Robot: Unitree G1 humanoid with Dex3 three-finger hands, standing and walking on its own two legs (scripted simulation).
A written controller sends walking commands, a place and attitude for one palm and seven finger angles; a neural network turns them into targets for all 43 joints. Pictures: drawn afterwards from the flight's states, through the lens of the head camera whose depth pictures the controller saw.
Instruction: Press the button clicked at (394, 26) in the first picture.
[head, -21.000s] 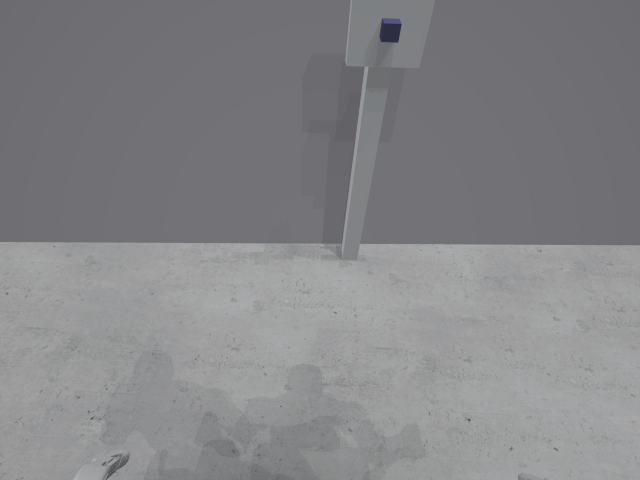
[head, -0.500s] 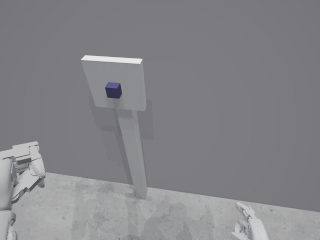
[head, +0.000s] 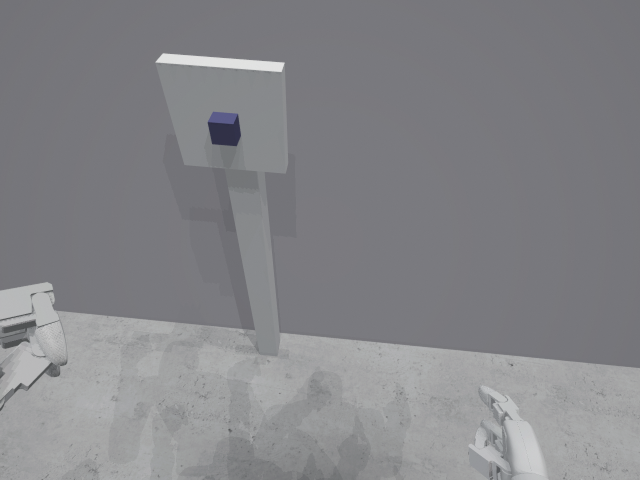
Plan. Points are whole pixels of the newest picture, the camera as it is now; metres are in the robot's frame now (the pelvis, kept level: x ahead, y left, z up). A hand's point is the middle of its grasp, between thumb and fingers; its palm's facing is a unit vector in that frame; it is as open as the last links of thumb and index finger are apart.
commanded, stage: step back with the hand held close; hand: left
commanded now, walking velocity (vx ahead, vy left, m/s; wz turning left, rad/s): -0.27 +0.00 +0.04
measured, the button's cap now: (225, 127) +0.58 +0.19 +0.14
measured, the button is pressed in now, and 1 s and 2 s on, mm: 0 0 0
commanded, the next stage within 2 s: stop stepping back and stand still in 0.50 s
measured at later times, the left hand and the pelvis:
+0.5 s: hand out of the picture +0.08 +0.26 +0.18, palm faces +0.44 -0.79 -0.43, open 3.1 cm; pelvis -0.10 +0.00 -0.01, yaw +1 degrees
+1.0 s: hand out of the picture -0.05 +0.22 +0.18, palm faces +0.31 -0.82 -0.49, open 3.1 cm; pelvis -0.23 -0.01 +0.01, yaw -1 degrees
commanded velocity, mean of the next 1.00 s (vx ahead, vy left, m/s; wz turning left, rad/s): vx -0.10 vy -0.01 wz -0.01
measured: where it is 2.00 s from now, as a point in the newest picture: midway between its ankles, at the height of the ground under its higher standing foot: outside the picture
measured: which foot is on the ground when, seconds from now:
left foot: down 0.00-0.54, up 0.56-0.70, down 0.72-0.96, up 0.98-1.00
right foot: down 0.00-0.30, up 0.32-0.52, down 0.54-1.00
